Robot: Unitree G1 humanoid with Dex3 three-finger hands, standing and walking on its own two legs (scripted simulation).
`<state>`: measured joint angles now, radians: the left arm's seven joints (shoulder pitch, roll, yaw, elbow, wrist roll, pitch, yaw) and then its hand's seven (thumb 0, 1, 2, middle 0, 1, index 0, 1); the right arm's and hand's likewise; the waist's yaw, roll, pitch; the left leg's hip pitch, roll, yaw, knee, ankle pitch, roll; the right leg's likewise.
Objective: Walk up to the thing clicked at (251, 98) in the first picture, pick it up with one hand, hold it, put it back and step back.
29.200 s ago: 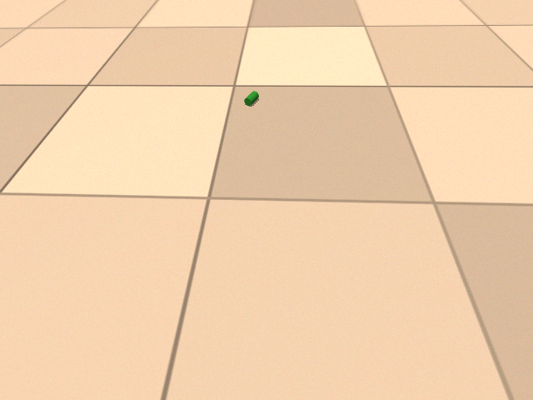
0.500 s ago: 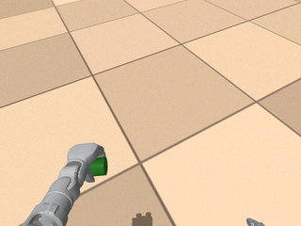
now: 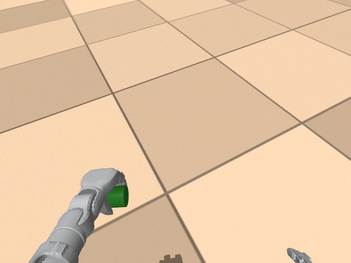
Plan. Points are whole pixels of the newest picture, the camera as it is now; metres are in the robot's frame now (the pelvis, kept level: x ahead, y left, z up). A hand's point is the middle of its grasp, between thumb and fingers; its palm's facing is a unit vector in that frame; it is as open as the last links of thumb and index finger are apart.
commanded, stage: hold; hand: left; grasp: from above
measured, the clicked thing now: (106, 197) +0.31 +0.23 -0.07
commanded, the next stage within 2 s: crouch in 1.00 s
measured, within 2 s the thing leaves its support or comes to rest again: neither
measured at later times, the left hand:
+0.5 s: hand (103, 199) +0.28 +0.22 -0.03, palm faces -0.45 -0.06 -0.89, open 8.6 cm
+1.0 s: hand (101, 198) +0.29 +0.22 -0.03, palm faces -0.45 -0.06 -0.89, open 8.6 cm
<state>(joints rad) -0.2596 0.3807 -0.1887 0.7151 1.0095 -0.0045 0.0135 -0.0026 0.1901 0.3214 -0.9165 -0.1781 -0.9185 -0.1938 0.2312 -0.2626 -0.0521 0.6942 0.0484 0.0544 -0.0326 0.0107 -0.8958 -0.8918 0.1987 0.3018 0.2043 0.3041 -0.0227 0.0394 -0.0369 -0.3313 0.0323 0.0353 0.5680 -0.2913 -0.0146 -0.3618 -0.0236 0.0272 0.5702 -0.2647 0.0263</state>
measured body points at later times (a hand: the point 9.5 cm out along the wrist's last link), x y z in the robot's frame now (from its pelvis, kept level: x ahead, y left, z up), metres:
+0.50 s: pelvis -0.01 +0.00 +0.00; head +0.00 -0.02 +0.45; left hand +0.30 +0.22 +0.02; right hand +0.14 -0.26 -0.11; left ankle +0.00 +0.13 -0.73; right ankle +0.02 -0.14 -0.73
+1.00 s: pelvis +0.00 +0.00 +0.01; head +0.01 -0.02 +0.46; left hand +0.31 +0.23 +0.02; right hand +0.14 -0.25 -0.11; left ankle +0.00 +0.13 -0.73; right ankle +0.02 -0.14 -0.73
